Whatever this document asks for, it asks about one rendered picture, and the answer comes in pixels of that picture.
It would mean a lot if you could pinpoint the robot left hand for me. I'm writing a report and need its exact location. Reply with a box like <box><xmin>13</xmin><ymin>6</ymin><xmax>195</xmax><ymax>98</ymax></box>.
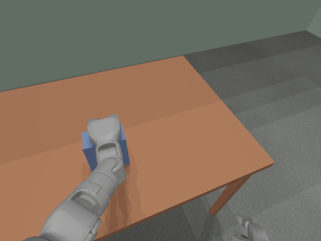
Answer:
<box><xmin>87</xmin><ymin>114</ymin><xmax>121</xmax><ymax>146</ymax></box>

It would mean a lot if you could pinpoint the robot left upper arm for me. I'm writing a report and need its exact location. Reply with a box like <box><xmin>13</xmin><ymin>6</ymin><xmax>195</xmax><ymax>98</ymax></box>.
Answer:
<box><xmin>22</xmin><ymin>198</ymin><xmax>102</xmax><ymax>241</ymax></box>

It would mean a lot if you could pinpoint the sponge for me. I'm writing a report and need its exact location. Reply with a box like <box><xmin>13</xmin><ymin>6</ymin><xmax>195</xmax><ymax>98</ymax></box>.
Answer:
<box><xmin>82</xmin><ymin>124</ymin><xmax>130</xmax><ymax>172</ymax></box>

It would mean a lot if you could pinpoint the robot right hand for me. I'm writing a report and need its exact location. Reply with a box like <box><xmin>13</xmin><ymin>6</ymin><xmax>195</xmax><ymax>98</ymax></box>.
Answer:
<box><xmin>232</xmin><ymin>214</ymin><xmax>269</xmax><ymax>241</ymax></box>

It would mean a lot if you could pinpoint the table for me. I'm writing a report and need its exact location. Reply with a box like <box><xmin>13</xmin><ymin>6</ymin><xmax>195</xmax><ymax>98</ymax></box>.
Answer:
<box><xmin>0</xmin><ymin>56</ymin><xmax>275</xmax><ymax>241</ymax></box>

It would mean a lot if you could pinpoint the left robot forearm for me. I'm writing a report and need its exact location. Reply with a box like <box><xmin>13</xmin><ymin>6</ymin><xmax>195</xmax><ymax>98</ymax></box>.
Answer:
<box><xmin>40</xmin><ymin>140</ymin><xmax>126</xmax><ymax>235</ymax></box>

